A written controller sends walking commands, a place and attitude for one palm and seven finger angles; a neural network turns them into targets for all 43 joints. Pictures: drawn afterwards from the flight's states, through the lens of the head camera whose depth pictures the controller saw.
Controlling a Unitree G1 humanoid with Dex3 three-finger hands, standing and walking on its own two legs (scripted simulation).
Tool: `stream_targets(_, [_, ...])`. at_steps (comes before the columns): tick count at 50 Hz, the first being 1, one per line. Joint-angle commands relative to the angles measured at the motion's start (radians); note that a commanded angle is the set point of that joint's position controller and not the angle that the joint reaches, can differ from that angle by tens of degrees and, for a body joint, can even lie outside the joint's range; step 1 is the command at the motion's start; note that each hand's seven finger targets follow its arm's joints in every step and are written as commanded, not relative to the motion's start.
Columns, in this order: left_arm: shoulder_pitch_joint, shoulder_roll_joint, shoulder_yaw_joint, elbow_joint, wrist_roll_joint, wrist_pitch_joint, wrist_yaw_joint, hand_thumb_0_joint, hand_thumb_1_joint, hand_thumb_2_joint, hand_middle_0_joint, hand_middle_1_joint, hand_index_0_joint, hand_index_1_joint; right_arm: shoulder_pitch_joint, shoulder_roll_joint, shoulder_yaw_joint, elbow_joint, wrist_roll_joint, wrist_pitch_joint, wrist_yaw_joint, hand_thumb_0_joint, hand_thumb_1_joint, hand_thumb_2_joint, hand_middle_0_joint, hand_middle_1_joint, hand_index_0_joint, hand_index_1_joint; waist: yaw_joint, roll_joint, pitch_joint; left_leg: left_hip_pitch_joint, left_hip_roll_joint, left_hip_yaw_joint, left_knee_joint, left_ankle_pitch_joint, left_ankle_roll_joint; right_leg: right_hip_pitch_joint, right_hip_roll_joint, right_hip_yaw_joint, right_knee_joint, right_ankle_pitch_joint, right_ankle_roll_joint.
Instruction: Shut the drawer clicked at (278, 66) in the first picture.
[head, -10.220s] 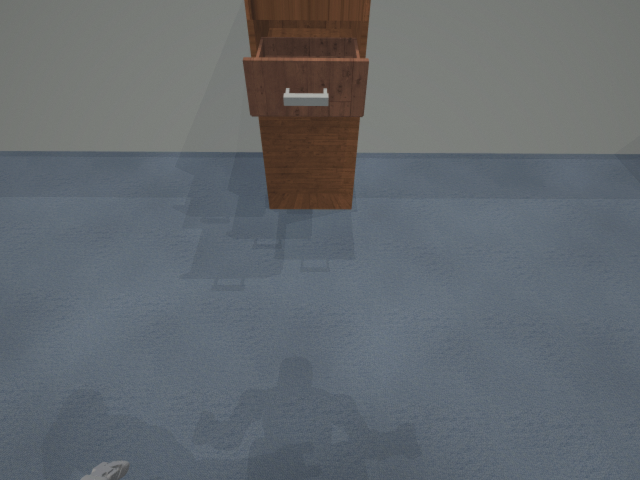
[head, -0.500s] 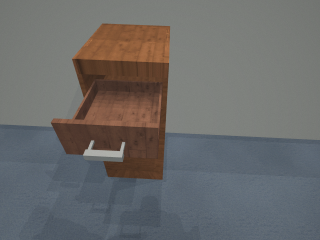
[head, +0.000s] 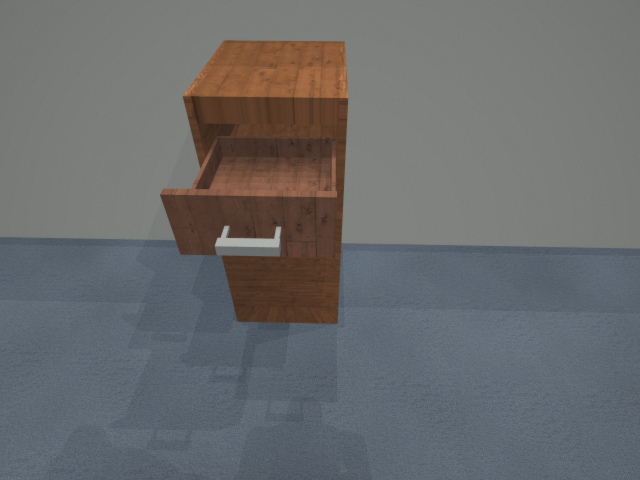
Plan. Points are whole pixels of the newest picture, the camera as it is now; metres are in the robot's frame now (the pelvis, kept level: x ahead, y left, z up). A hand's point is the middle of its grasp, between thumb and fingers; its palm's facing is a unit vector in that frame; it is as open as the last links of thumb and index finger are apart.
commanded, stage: come to a stop and stand still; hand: left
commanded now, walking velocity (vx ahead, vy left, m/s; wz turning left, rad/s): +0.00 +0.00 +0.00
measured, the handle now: (250, 239) +0.57 +0.16 -0.03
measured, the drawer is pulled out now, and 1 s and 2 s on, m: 0.29 0.29 0.29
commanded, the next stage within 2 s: look again from close up in 0.96 s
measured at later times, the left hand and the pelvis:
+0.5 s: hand out of the picture -0.12 +0.23 -0.16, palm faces +0.06 -0.98 -0.17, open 7.4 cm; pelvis -0.15 +0.05 +0.02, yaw +1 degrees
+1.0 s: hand out of the picture -0.23 +0.17 -0.14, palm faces +0.07 -0.99 -0.15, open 7.4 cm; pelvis -0.19 +0.02 +0.02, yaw +0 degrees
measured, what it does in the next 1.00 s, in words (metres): walks backwards: right foot, then left foot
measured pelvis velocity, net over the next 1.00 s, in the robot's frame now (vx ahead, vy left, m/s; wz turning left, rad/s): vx -0.19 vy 0.02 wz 0.01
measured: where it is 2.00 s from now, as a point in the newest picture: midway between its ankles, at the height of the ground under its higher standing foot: outside the picture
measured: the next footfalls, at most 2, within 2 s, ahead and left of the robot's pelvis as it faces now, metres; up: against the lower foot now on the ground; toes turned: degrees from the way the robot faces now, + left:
right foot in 0.02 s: -0.02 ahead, -0.10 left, +0.00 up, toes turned -3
left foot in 0.28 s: -0.06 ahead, +0.13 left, +0.00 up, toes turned +0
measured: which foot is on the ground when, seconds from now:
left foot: down 0.00-0.02, up 0.04-0.26, down 0.28-0.70, up 0.72-1.00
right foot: up 0.00-0.00, down 0.02-0.32, up 0.34-0.70, down 0.72-1.00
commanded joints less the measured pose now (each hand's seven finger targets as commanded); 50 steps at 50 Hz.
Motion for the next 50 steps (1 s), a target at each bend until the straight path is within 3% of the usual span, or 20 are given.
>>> stream_targets(1, [0.213,0.119,0.014,0.034,0.011,0.011,0.027,0.0,0.9,0.9,-0.2,-0.3,-0.2,-0.3,0.058,-0.047,-0.036,-0.064,0.026,0.012,-0.019,0.0,-0.9,-0.9,0.2,0.3,0.2,0.3,0.012,-0.244,0.138,-0.021,-0.03,-0.047,0.213,-0.386,-0.144,-0.046,-0.23,0.305,-0.552,-0.104,-0.15])
stream_targets(2, [0.033,0.153,0.014,-0.032,0.024,0.01,0.036,0.0,0.9,0.9,-0.2,-0.3,-0.2,-0.3,0.059,-0.07,-0.053,-0.086,0.014,0.025,-0.019,0.0,-0.9,-0.9,0.2,0.3,0.2,0.3,-0.045,-0.247,0.234,-0.057,-0.051,-0.062,0.584,-0.376,-0.127,-0.27,-0.355,0.347,-0.603,-0.026,-0.222])
stream_targets(3, [-0.131,0.111,0.003,-0.073,0.01,-0.019,0.041,0.0,0.9,0.9,-0.2,-0.3,-0.2,-0.3,0.057,-0.112,-0.062,-0.078,0.011,0.021,-0.004,0.0,-0.9,-0.9,0.2,0.3,0.2,0.3,-0.084,-0.163,0.246,-0.071,0.027,-0.143,0.7,-0.321,-0.098,-0.378,-0.319,0.265,-0.588,0.049,-0.185])
stream_targets(5, [-0.193,0.107,0.002,-0.098,0.001,-0.052,0.04,0.0,0.9,0.9,-0.2,-0.3,-0.2,-0.3,0.102,-0.088,-0.056,-0.069,0.023,0.013,0.008,0.0,-0.9,-0.9,0.2,0.3,0.2,0.3,-0.107,-0.177,0.23,0.016,0.049,-0.128,0.762,-0.259,-0.096,-0.434,-0.266,0.22,-0.562,0.076,-0.131])
stream_targets(10, [-0.005,0.139,0.021,-0.044,0.02,-0.05,0.026,0.0,0.9,0.9,-0.2,-0.3,-0.2,-0.3,-0.016,-0.024,-0.034,-0.102,0.025,-0.027,0.006,0.0,-0.9,-0.9,0.2,0.3,0.2,0.3,0.014,-0.116,0.23,0.09,0.07,-0.048,0.307,-0.367,-0.086,-0.278,-0.234,0.231,-0.454,0.008,-0.108])
stream_targets(13, [0.043,0.121,0.021,-0.022,0.008,-0.028,0.02,0.0,0.9,0.9,-0.2,-0.3,-0.2,-0.3,0.08,-0.011,-0.013,-0.061,0.017,-0.044,-0.006,0.0,-0.9,-0.9,0.2,0.3,0.2,0.3,0.009,-0.069,0.178,0.252,0.06,-0.039,-0.024,-0.256,-0.068,-0.298,-0.117,0.179,-0.255,-0.063,-0.015])
stream_targets(16, [0.06,0.068,0.023,-0.053,-0.001,-0.024,0.013,0.0,0.9,0.9,-0.2,-0.3,-0.2,-0.3,0.079,-0.112,-0.032,-0.081,-0.002,-0.054,-0.022,0.0,-0.9,-0.9,0.2,0.3,0.2,0.3,0.016,0.168,0.071,0.116,0.286,-0.333,-0.215,-0.468,0.038,-0.255,0.036,0.017,0.148,0.017,0.057])
stream_targets(17, [0.033,0.079,0.023,-0.036,0.012,-0.007,0.017,0.0,0.9,0.9,-0.2,-0.3,-0.2,-0.3,0.053,-0.117,-0.02,-0.063,0.002,-0.058,-0.025,0.0,-0.9,-0.9,0.2,0.3,0.2,0.3,0.015,0.306,0.085,0.068,0.331,-0.517,-0.271,-0.659,0.063,-0.296,0.016,0.084,0.309,0.022,0.038])
stream_targets(19, [0.008,0.081,0.027,-0.059,0.018,-0.006,0.0,0.0,0.9,0.9,-0.2,-0.3,-0.2,-0.3,-0.056,-0.111,-0.02,-0.111,0.012,-0.056,-0.023,0.0,-0.9,-0.9,0.2,0.3,0.2,0.3,0.057,0.145,0.139,-0.077,0.346,-0.534,-0.272,-0.706,0.106,-0.332,0.003,0.127,0.53,0.098,0.024])
stream_targets(21, [0.014,0.065,0.027,-0.053,0.02,-0.016,-0.018,0.0,0.9,0.9,-0.2,-0.3,-0.2,-0.3,-0.091,-0.128,-0.023,-0.121,0.006,-0.078,-0.015,0.0,-0.9,-0.9,0.2,0.3,0.2,0.3,0.076,0.014,0.19,-0.103,0.329,-0.459,-0.265,-0.682,0.11,-0.349,-0.008,0.09,0.565,0.128,0.024])
stream_targets(26, [-0.021,0.08,0.032,-0.06,0.021,-0.024,-0.039,0.0,0.9,0.9,-0.2,-0.3,-0.2,-0.3,0.063,-0.123,-0.038,-0.075,-0.002,-0.091,-0.025,0.0,-0.9,-0.9,0.2,0.3,0.2,0.3,-0.008,0.085,0.122,0.133,0.289,-0.41,-0.28,-0.677,0.065,-0.389,-0.017,0.023,0.334,0.094,0.019])
stream_targets(29, [-0.028,0.077,0.03,-0.066,0.016,-0.023,-0.04,0.0,0.9,0.9,-0.2,-0.3,-0.2,-0.3,0.09,-0.139,-0.044,-0.072,-0.008,-0.087,-0.026,0.0,-0.9,-0.9,0.2,0.3,0.2,0.3,-0.027,0.091,0.092,0.184,0.292,-0.405,-0.285,-0.635,0.065,-0.299,-0.014,0.011,0.121,0.018,0.017])
stream_targets(33, [0.167,0.049,0.029,0.011,0.0,-0.024,-0.035,0.0,0.9,0.9,-0.2,-0.3,-0.2,-0.3,0.006,-0.156,-0.047,-0.086,-0.007,-0.067,-0.016,0.0,-0.9,-0.9,0.2,0.3,0.2,0.3,0.059,0.034,0.066,0.018,0.202,-0.263,-0.197,-0.583,0.002,0.117,0.044,-0.051,-0.31,0.109,-0.008])
stream_targets(34, [0.211,0.079,0.033,0.03,0.003,-0.026,-0.026,0.0,0.9,0.9,-0.2,-0.3,-0.2,-0.3,-0.022,-0.122,-0.044,-0.089,0.003,-0.064,-0.008,0.0,-0.9,-0.9,0.2,0.3,0.2,0.3,0.083,-0.039,0.086,-0.129,0.14,-0.189,-0.07,-0.551,-0.031,0.251,-0.006,0.019,-0.363,0.125,-0.039])
stream_targets(35, [0.26,0.135,0.042,0.032,0.017,-0.03,-0.011,0.0,0.9,0.9,-0.2,-0.3,-0.2,-0.3,-0.063,-0.06,-0.028,-0.115,0.018,-0.064,-0.008,0.0,-0.9,-0.9,0.2,0.3,0.2,0.3,0.115,-0.255,0.129,-0.337,0.03,-0.062,0.234,-0.566,-0.06,0.293,-0.208,0.299,-0.485,-0.12,-0.099])
stream_targets(36, [0.206,0.179,0.042,0.0,0.015,-0.034,-0.002,0.0,0.9,0.9,-0.2,-0.3,-0.2,-0.3,-0.11,-0.072,-0.029,-0.157,0.01,-0.064,-0.001,0.0,-0.9,-0.9,0.2,0.3,0.2,0.3,0.102,-0.299,0.227,-0.448,0.008,-0.019,0.498,-0.507,-0.061,0.148,-0.393,0.513,-0.601,-0.252,-0.151])
stream_targets(37, [0.103,0.178,0.043,-0.032,0.005,-0.046,0.002,0.0,0.9,0.9,-0.2,-0.3,-0.2,-0.3,-0.112,-0.116,-0.041,-0.172,0.0,-0.058,0.01,0.0,-0.9,-0.9,0.2,0.3,0.2,0.3,0.041,-0.156,0.24,-0.411,0.052,-0.086,0.609,-0.405,-0.051,0.041,-0.395,0.468,-0.612,-0.188,-0.15])
stream_targets(40, [0.003,0.115,0.022,-0.046,0.001,-0.099,0.005,0.0,0.9,0.9,-0.2,-0.3,-0.2,-0.3,-0.048,-0.099,-0.047,-0.127,0.007,-0.042,0.037,0.0,-0.9,-0.9,0.2,0.3,0.2,0.3,-0.014,-0.174,0.263,-0.335,0.104,-0.09,0.735,-0.205,-0.064,-0.101,-0.307,0.368,-0.633,-0.156,-0.111])
stream_targets(44, [0.049,0.103,0.016,-0.013,0.003,-0.12,0.0,0.0,0.9,0.9,-0.2,-0.3,-0.2,-0.3,-0.071,-0.088,-0.048,-0.131,0.013,-0.037,0.042,0.0,-0.9,-0.9,0.2,0.3,0.2,0.3,-0.003,-0.088,0.249,-0.308,0.114,-0.074,0.71,-0.089,-0.091,-0.068,-0.279,0.263,-0.631,0.032,-0.11])
stream_targets(50, [0.113,0.111,0.011,0.026,0.013,-0.109,-0.006,0.0,0.9,0.9,-0.2,-0.3,-0.2,-0.3,-0.129,-0.077,-0.033,-0.146,0.018,-0.048,0.03,0.0,-0.9,-0.9,0.2,0.3,0.2,0.3,0.041,-0.12,0.192,-0.252,0.123,-0.05,0.488,-0.153,-0.107,0.044,-0.28,0.228,-0.565,0.151,-0.119])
